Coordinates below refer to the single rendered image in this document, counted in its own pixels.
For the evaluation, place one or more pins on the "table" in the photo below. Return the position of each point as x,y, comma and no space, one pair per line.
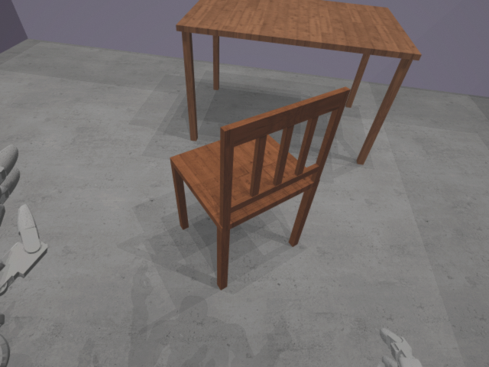
362,29

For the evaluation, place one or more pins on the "right robot hand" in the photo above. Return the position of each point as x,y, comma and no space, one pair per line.
400,350

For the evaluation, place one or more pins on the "left robot hand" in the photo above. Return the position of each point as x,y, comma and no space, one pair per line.
21,258

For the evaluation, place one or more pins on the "chair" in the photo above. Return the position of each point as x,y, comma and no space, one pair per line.
247,172

